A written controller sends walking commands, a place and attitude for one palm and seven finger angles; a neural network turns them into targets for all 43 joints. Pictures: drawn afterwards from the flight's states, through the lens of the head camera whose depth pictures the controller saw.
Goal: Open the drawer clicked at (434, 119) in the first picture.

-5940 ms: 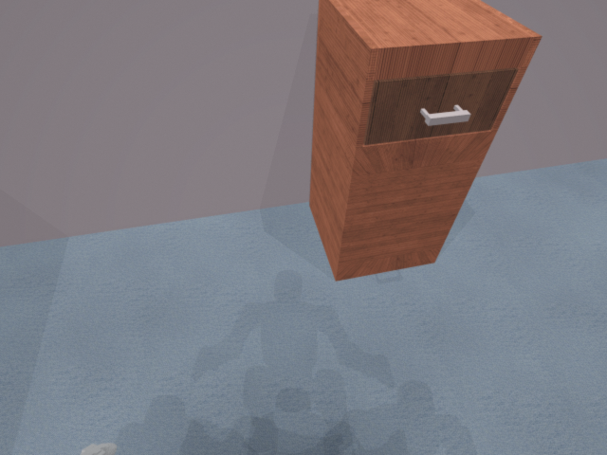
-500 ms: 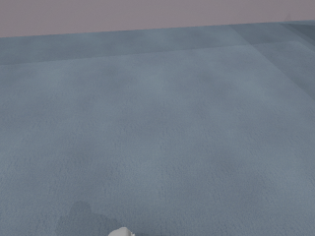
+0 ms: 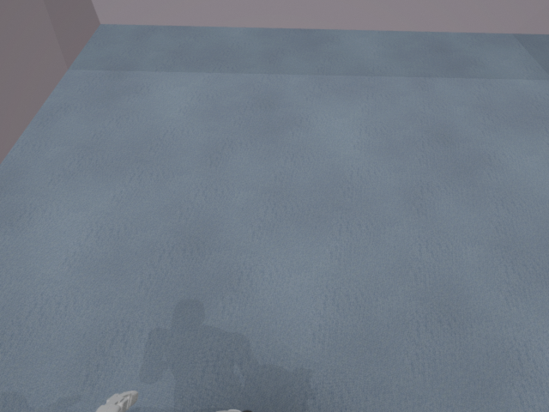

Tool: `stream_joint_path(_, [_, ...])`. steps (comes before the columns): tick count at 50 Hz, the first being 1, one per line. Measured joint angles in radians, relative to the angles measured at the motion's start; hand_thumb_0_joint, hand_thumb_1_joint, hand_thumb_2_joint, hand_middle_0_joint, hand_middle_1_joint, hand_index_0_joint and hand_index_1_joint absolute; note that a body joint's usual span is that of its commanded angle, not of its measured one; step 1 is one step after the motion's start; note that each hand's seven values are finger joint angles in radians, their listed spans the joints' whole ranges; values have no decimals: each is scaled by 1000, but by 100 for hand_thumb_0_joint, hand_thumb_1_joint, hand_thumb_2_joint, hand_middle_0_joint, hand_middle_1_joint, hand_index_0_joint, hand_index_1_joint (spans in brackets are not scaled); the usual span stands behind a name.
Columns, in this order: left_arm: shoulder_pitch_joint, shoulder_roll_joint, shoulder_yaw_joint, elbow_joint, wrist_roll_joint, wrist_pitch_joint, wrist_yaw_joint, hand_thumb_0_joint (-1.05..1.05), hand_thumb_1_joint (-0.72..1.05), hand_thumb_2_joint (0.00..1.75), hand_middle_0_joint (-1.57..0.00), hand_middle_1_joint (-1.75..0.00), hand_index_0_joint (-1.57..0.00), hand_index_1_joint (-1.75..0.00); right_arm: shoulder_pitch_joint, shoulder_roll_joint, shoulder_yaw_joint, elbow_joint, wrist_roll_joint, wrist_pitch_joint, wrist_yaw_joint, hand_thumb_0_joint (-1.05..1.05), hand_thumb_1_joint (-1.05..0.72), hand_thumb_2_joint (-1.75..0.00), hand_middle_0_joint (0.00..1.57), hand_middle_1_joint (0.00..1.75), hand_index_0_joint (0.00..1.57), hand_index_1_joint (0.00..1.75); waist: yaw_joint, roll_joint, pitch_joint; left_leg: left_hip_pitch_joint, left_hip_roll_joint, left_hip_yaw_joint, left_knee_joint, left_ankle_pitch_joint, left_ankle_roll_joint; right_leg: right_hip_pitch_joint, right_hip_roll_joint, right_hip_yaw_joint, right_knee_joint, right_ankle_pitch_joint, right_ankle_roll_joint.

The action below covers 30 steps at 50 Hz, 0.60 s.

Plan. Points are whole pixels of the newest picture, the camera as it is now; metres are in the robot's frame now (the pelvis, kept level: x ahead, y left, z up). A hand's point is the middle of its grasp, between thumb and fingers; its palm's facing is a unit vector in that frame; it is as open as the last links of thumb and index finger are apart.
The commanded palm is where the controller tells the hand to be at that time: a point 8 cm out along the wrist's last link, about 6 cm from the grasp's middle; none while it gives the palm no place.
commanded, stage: turn to face it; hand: left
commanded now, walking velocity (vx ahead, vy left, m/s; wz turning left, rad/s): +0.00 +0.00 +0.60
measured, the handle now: out of the picture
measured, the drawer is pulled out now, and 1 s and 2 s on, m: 0.00 0.00 0.00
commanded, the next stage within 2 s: none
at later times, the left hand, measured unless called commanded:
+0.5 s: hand out of the picture -0.04 +0.20 -0.18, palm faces +0.37 -0.90 -0.25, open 7.4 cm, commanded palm none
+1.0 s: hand out of the picture -0.01 +0.19 -0.14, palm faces +0.59 -0.76 -0.29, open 7.4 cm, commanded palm none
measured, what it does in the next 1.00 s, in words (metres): steps on the spot, turning left: right foot, then left foot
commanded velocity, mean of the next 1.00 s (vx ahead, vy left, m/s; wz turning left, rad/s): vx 0.00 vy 0.00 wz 0.60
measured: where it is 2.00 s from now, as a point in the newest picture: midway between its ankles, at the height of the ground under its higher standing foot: outside the picture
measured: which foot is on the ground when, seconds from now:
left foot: down 0.00-0.08, up 0.10-0.48, down 0.50-0.88, up 0.90-1.00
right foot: up 0.00-0.06, down 0.08-0.50, up 0.52-0.86, down 0.88-1.00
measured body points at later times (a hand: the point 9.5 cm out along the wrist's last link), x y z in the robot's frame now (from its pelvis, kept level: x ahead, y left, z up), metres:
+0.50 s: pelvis -0.01 -0.01 -0.01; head +0.04 +0.01 +0.43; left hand -0.06 +0.24 -0.16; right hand +0.19 -0.23 -0.14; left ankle -0.05 +0.09 -0.74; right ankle -0.01 -0.15 -0.73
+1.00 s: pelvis +0.02 -0.04 +0.00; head +0.06 -0.04 +0.44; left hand -0.04 +0.23 -0.12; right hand +0.24 -0.21 -0.16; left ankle -0.08 +0.06 -0.67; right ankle +0.08 -0.13 -0.74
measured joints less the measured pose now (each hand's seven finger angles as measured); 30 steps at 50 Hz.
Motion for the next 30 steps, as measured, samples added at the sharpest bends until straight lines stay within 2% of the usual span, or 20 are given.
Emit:
stream_joint_path(3, [-2,-13,-12,-26,-5,-15,0,0,90,90,-20,-30,-20,-30,5,-18,-13,-6,2,13,2,0,-90,-90,21,30,20,30,-3,11,-8,-25,-18,-39,32,-4,-24,88,22,-13,-198,66,-16])
stream_joint_path(4, [5,-15,-17,-37,-2,-24,0,0,90,90,-20,-30,-20,-30,10,-25,-19,-10,6,18,4,0,-90,-90,21,30,20,30,2,10,-16,-45,-27,-44,66,-26,-34,119,19,-17,-275,82,-39])
stream_joint_path(5, [7,-25,-22,-38,4,-29,2,0,90,90,-20,-30,-20,-30,9,-35,-27,-8,7,23,3,0,-90,-90,21,30,20,30,4,25,-13,-72,-26,-49,138,-113,-49,120,23,-32,-272,91,-61])
stream_joint_path(7, [22,-40,-35,-40,7,-30,4,0,90,90,-20,-30,-20,-30,8,-51,-36,-3,2,35,4,0,-90,-90,20,30,20,30,7,32,-12,-130,-27,-24,341,-241,-66,135,11,-59,-264,98,-81])
stream_joint_path(10, [47,-50,-43,-31,9,-31,5,0,90,90,-20,-30,-21,-30,1,-63,-39,-5,0,41,13,0,-91,-90,20,29,20,30,4,22,-4,-184,1,26,585,-238,-91,171,-13,-89,-295,111,-86])
stream_joint_path(12, [55,-51,-46,-22,11,-32,5,0,90,90,-20,-30,-21,-30,-2,-65,-36,-8,2,40,16,0,-91,-90,20,29,20,30,-1,9,6,-183,27,49,635,-228,-108,188,-32,-113,-309,114,-86])
stream_joint_path(14, [61,-50,-50,-17,12,-34,3,0,90,90,-20,-30,-21,-30,-7,-64,-33,-8,3,43,18,0,-91,-90,20,29,19,30,1,-5,16,-160,50,64,614,-237,-119,199,-51,-138,-313,111,-84])
stream_joint_path(18, [74,-43,-53,-12,15,-36,-2,0,90,90,-20,-30,-21,-30,-31,-62,-19,0,5,51,21,0,-91,-90,20,29,19,30,18,-25,37,-88,78,88,477,-262,-124,202,-84,-189,-299,97,-75])
stream_joint_path(22, [91,-20,-43,-4,17,-30,-5,0,90,90,-20,-30,-21,-30,-67,-54,-4,-6,10,45,22,0,-91,-90,20,29,19,30,44,-46,53,7,80,128,287,-269,-107,186,-116,-234,-251,66,-55])
stream_joint_path(24, [106,0,-34,2,13,-25,-6,0,90,90,-20,-30,-21,-30,-78,-51,4,-22,10,32,23,0,-91,-90,20,29,19,30,51,-58,51,74,71,150,139,-181,-91,165,-137,-255,-194,36,-38])
stream_joint_path(25, [114,10,-28,5,8,-20,-8,0,90,90,-20,-30,-21,-30,-82,-52,6,-32,8,19,24,0,-91,-90,20,29,19,30,52,-61,46,90,68,148,96,-141,-66,132,-147,-251,-129,20,-29])
stream_joint_path(27, [103,37,-17,19,4,3,-5,0,90,90,-20,-30,-21,-30,-98,-39,11,-40,11,-1,20,0,-91,-90,20,29,20,30,58,-84,59,71,52,140,140,-179,-30,45,-140,-163,68,-95,-8])
stream_joint_path(30, [82,53,-3,32,1,24,-3,0,90,90,-20,-30,-20,-30,-90,-28,18,-47,9,-13,5,0,-91,-90,20,29,20,30,54,-72,55,79,50,104,123,-185,-19,-52,-94,-84,261,-93,7])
